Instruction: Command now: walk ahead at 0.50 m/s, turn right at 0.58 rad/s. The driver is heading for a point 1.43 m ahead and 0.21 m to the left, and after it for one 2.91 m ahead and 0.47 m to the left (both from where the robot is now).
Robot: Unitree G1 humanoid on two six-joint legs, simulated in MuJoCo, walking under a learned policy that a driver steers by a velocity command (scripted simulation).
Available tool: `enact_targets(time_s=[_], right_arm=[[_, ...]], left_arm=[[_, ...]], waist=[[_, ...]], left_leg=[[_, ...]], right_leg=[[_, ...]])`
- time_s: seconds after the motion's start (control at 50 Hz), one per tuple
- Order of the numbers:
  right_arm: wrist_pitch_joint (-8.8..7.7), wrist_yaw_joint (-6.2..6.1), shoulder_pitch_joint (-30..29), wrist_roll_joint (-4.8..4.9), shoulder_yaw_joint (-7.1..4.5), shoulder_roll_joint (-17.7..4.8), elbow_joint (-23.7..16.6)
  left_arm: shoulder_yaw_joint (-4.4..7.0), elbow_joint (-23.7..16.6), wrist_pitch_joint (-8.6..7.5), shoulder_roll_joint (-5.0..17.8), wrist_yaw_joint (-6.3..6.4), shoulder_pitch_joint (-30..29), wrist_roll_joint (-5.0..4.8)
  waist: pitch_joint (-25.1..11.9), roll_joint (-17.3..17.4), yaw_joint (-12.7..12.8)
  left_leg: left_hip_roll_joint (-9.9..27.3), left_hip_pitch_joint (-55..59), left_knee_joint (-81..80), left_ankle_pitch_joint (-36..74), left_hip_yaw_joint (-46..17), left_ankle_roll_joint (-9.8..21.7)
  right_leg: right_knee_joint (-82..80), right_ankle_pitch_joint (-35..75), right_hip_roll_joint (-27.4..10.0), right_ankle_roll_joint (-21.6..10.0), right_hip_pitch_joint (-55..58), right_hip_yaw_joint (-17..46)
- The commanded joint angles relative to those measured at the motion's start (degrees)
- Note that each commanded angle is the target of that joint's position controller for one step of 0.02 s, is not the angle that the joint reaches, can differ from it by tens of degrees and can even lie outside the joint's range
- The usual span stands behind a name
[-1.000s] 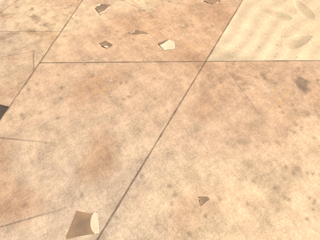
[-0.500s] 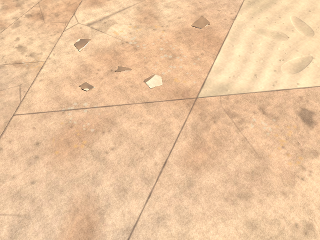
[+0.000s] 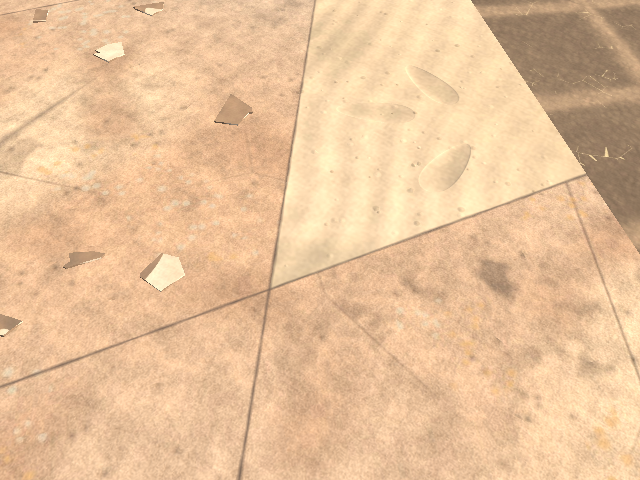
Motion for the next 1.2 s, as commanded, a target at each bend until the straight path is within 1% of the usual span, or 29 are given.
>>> enact_targets(time_s=[0.02, 0.1, 0.16, 0.22, 0.26, 0.3, 0.32, 0.34, 0.36, 0.38, 0.42, 0.48, 0.58, 0.64, 0.7, 0.74, 0.78, 0.8, 0.82, 0.84, 0.86, 0.88, 0.9, 0.94, 0.96, 1.0, 1.08, 1.14, 1.2], right_arm=[[-1.12, 0.0, -0.06, 0.18, -1.91, -7.02, -1.7], [-1.04, 0.04, 1.18, 0.16, -2.42, -8.99, 0.45], [-0.34, 0.36, 4.27, 1.45, -2.31, -10.16, 2.78], [0.72, 0.57, 7.93, 2.48, -2.61, -12.21, 4.88], [1.47, 0.37, 8.7, 2.66, -2.84, -13.36, 5.89], [1.96, 0.06, 7.86, 2.76, -2.44, -13.17, 6.41], [1.63, -0.01, 7.8, 1.85, -1.3, -10.49, 5.73], [0.78, 0.22, 12.27, 0.7, 0.84, -3.59, 3.6], [-0.03, 0.26, 13.08, 1.88, 0.47, -5.89, 4.65], [-0.01, 0.37, 9.23, 3.43, -1.06, -10.27, 3.77], [0.62, 0.02, 4.79, 2.58, -1.17, -9.11, 2.96], [3.15, -0.23, 7.66, 2.31, -1.1, -5.57, 4.1], [3.94, 0.2, 1.68, 1.44, -0.89, -4.06, 1.33], [3.59, 1.73, -3.68, 0.73, -0.29, -2.88, -1.05], [4.23, 2.89, -4.7, 0.81, -1.13, -5.05, -3.09], [4.68, 3.2, -1.84, 0.35, -2.25, -7.24, -3.33], [4.62, 2.24, 8.96, 0.24, -4.85, -12.09, -0.78], [4.87, 0.65, 9.75, 0.48, -5.98, -18.07, -1.43], [4.48, 0.75, 5.44, -0.77, -5.62, -20.61, -5.01], [4.3, 1.62, 4.66, -0.03, -4.84, -16.5, -6.47], [3.91, 1.7, 2.12, 0.55, -4.1, -13.9, -6.53], [4.02, 1.38, -0.39, 1.38, -3.59, -11.9, -6.21], [4.37, 0.8, -2.49, 1.46, -3.09, -10.27, -6.52], [4.83, 0.09, -3.84, -0.09, -3.1, -10.44, -7.56], [4.87, -0.26, -3.69, -0.26, -3.29, -10.9, -7.77], [5.09, -1.02, -2.81, 0.2, -3.66, -11.78, -7.79], [6.38, -2.2, -3.34, 0.75, -3.78, -11.89, -8.52], [7.13, -2.28, -3.34, 0.59, -3.85, -11.83, -8.82], [7.67, -2.01, -3.19, 0.55, -3.58, -11.07, -8.97]], left_arm=[[0.79, -5.36, -0.17, 2.28, -0.31, -1.1, 0.06], [0.13, -6.63, -0.78, 1.01, -0.98, -5.37, 0.41], [-0.95, -8.22, -2.03, -0.74, -1.89, -12.1, 0.89], [-0.9, -10.01, -2.89, 0.31, -2.67, -17.22, 0.6], [-0.25, -10.2, -3.34, 2.11, -2.88, -16.63, 0.45], [1.73, -7.17, -3.6, 5.71, -2.3, -6.08, 0.9], [3.13, -5.13, -3.41, 9.15, -1.52, 3.15, 1.59], [4.28, -4.63, -2.85, 15.01, -0.6, 8.95, 2.94], [3.43, -4.64, -2.64, 11.89, -0.62, 9.93, 2.79], [2.2, -4.14, -2.7, 8.29, -0.78, 6.68, 2.17], [0.94, -3.48, -3.18, 4.03, -1.09, -0.41, 1.52], [0.83, -2.49, -4.97, 1.86, -1.4, -5.62, 2.17], [1.76, 0.07, -5.46, 3.78, -0.07, -6.57, 2.63], [2.41, 1.01, -4.51, 6.07, 1.0, -5.5, 2.05], [3.11, 1.93, -3.28, 7.79, 1.51, -5.23, 0.45], [3.65, 1.78, -2.41, 8.89, 1.85, -6.5, -0.79], [3.16, 1.71, -1.7, 7.22, 1.84, -5.77, -0.79], [1.56, 0.5, -1.77, 2.61, 1.49, -2.28, 2.5], [0.41, -0.35, -1.96, 0.8, 0.83, 4.48, 3.12], [1.35, 0.5, -2.0, 5.85, 0.36, 0.62, 1.43], [1.46, -1.03, -1.83, 6.12, 0.51, -4.26, 0.23], [1.41, -0.49, -1.4, 5.24, 1.37, -5.68, 0.97], [1.73, -0.48, -0.74, 6.03, 2.11, -6.39, 1.79], [1.91, -0.42, 0.17, 5.7, 2.26, -5.49, 2.14], [1.72, -0.21, 0.23, 4.85, 2.31, -4.93, 2.25], [1.35, -0.36, 0.33, 3.76, 2.54, -5.8, 2.31], [1.1, -1.12, 0.67, 3.37, 2.48, -8.84, 1.95], [1.05, -1.66, 0.14, 3.44, 2.07, -10.3, 1.71], [1.16, -1.44, -0.83, 3.94, 1.37, -9.16, 1.36]], waist=[[0.56, 8.62, -0.34], [0.42, 6.07, -1.31], [2.02, 5.19, -3.28], [3.34, 5.97, -4.25], [2.42, 7.32, -2.64], [-4.24, 7.52, 4.01], [-11.63, 6.39, 8.2], [-21.18, -6.93, 7.36], [-26.87, -9.82, 8.2], [-16.92, -6.31, 7.71], [-6.29, -3.81, 4.13], [-2.23, -4.12, -0.32], [2.11, -0.87, -0.78], [2.01, -0.46, 1.15], [0.62, -1.39, 0.65], [-1.47, -1.98, -1.52], [-7.46, 2.9, -6.7], [-10.44, 17.19, -3.98], [-21.16, 21.16, 1.11], [-24.37, 9.87, -3.32], [-17.37, 7.78, -2.74], [-11.53, 3.76, -1.14], [-8.84, 5.21, -0.08], [-8.29, 8.16, 1.51], [-8.91, 8.27, 1.71], [-9.75, 7.71, 1.28], [-9.08, 9.02, 0.13], [-7.61, 10.85, -0.75], [-8.41, 11.93, -0.99]], left_leg=[[16.51, 5.82, -14.28, 4.98, -12.95, 9.6], [15.6, 7.68, -14.98, 13.38, -5.32, 9.7], [14.16, 7.07, -15.09, 14.1, -2.71, 9.34], [16.28, 11.12, -13.29, 15.9, -5.23, 9.25], [17.64, 14.11, -10.01, 19.69, -6.81, 8.18], [14.67, 11.71, 2.28, 32.02, -4.35, 5.51], [11.75, 2.74, 15.07, 24.54, -2.5, 3.13], [3.51, -19.31, 37.31, -4.25, 0.35, -1.33], [1.63, -24.87, 47.4, -23.84, -8.25, -1.64], [4.69, -29.86, 50.93, -21.08, -9.24, -1.36], [8.76, -28.83, 46.74, -12.45, -6.88, -1.23], [10.55, -21.19, 43.68, -5.71, -7.31, -2.13], [9.89, -23.12, 29.84, 6.6, -6.9, -3.08], [7.88, -18.17, 18.9, 13.27, -2.47, -2.52], [6.9, -17.02, 14.74, 9.94, -1.81, -0.64], [4.34, -12.86, 13.15, 4.74, 0.36, 1.42], [-0.12, 2.94, 5.66, 13.22, 1.07, 4.77], [11.38, 14.74, 6.11, 41.71, -15.24, 8.8], [24.07, 27.1, 3.42, 41.99, -41.58, 23.23], [22.41, 24.97, -1.07, 29.77, -39.42, 21.81], [19.54, 19.31, -2.25, 20.24, -33.06, 18.71], [16.46, 12.22, -3.26, 13.86, -28.63, 15.22], [14.83, 5.91, -4.21, 11.74, -25.89, 13.66], [12.21, -0.82, -5.59, 13.0, -23.68, 12.7], [11.71, -1.55, -5.39, 15.29, -22.67, 12.82], [11.24, -1.18, -4.82, 16.03, -22.51, 12.88], [9.48, -2.14, -5.16, 1.43, -24.88, 11.27], [8.81, -2.94, -5.02, -3.51, -27.39, 10.71], [9.64, 0.09, -2.28, 1.22, -29.38, 10.36]], right_leg=[[-1.76, 4.47, -5.21, 0.99, -10.57, 2.09], [-13.24, 14.92, -5.13, 1.27, -10.73, 1.61], [-25.12, 20.29, -3.55, 0.26, -6.15, -2.06], [-31.74, 18.03, -2.32, -0.47, -4.88, -3.46], [-35.33, 14.28, -1.05, -1.51, -1.55, -3.51], [-39.71, 15.68, 1.72, -3.94, 16.0, -5.56], [-36.83, 18.28, -3.48, -6.34, 32.49, -1.14], [-37.69, 14.11, -20.11, -13.58, 54.17, 21.99], [-44.89, 8.66, -24.19, -17.0, 53.19, 35.91], [-46.26, 5.75, -21.72, -14.55, 46.32, 27.29], [-50.4, 7.38, -16.56, -11.5, 31.83, 14.27], [-56.71, 15.23, -14.27, -10.93, 20.49, 4.43], [-58.01, 28.84, -12.69, -10.02, 19.74, -8.05], [-55.56, 36.88, -12.19, -8.83, 20.26, -13.19], [-50.9, 40.1, -14.41, -7.43, 25.73, -13.66], [-43.32, 47.16, -14.66, -6.0, 27.77, -14.04], [-23.25, 42.98, -9.26, -1.71, 23.91, -16.07], [-4.65, 6.88, -3.6, 2.6, 9.89, -16.37], [13.54, -23.09, 6.22, 5.59, -4.96, -5.89], [15.28, -18.82, 3.25, 4.27, -6.87, 2.25], [12.81, -13.5, 1.57, 2.84, -9.51, 1.46], [8.06, -9.22, -0.72, 2.7, -9.65, 1.19], [3.72, -6.5, -2.06, 2.6, -7.42, 1.56], [0.28, -3.15, -0.96, 2.7, -1.83, 1.0], [-1.87, -2.49, -0.47, 3.07, -0.94, 0.87], [-6.71, -1.26, 0.24, 4.12, -1.29, 1.2], [-14.56, 3.01, 1.09, 5.42, -0.91, 2.46], [-20.23, 3.24, 1.96, 5.38, 1.34, 2.73], [-26.22, 1.88, 2.19, 4.39, 4.4, 2.2]])
Velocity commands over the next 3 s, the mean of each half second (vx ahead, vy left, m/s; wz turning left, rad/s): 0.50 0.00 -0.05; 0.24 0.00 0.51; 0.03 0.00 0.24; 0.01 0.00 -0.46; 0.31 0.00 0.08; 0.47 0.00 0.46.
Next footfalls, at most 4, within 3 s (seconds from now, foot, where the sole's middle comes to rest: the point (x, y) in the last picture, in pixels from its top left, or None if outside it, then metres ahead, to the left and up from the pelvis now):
0.32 right None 0.32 -0.18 -0.78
0.78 left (278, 452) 0.55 0.10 -0.78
1.28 right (380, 418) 0.62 -0.12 -0.78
1.92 right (403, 427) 0.61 -0.17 -0.78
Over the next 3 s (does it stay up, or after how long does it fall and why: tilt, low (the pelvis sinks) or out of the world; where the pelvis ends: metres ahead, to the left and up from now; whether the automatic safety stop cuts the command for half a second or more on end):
stays up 0.96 0.08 -0.01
